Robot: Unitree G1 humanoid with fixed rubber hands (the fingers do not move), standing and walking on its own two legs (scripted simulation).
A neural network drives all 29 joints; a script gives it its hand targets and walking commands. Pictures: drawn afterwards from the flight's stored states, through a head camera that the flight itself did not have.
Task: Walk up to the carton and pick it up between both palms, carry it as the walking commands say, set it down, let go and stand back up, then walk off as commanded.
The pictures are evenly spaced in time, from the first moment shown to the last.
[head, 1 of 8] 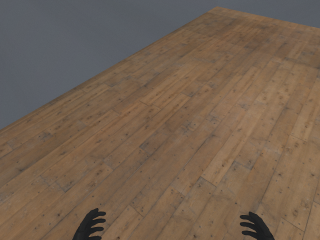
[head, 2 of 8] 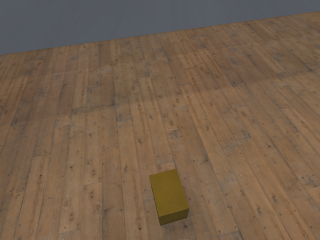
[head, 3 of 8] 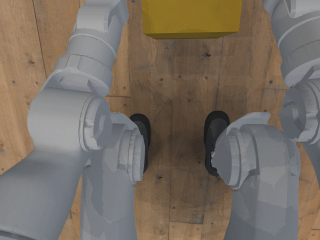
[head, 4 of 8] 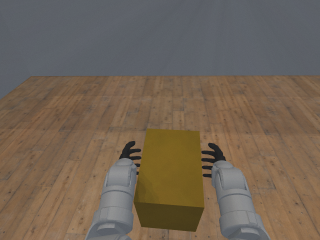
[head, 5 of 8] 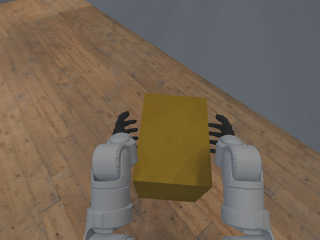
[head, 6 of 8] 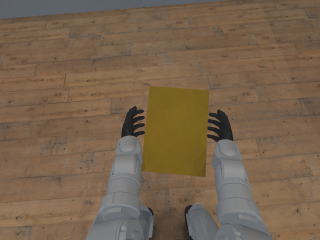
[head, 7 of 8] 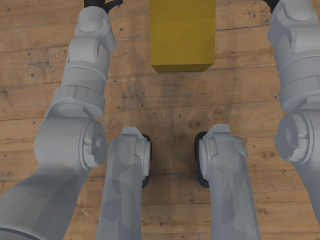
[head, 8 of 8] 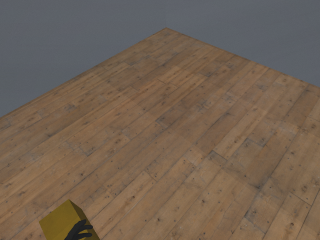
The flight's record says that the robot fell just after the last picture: no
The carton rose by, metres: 0.68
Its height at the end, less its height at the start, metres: +0.00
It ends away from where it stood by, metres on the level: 0.88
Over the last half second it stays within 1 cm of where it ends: yes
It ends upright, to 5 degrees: yes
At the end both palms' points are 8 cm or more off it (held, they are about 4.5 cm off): yes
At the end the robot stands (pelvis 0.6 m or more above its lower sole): yes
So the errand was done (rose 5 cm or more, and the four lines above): yes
